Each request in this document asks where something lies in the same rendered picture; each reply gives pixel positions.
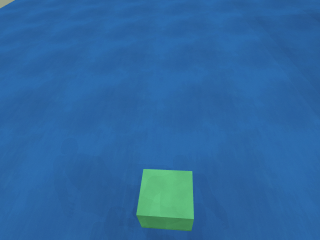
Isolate carton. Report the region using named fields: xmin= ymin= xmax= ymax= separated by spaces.
xmin=136 ymin=169 xmax=194 ymax=231

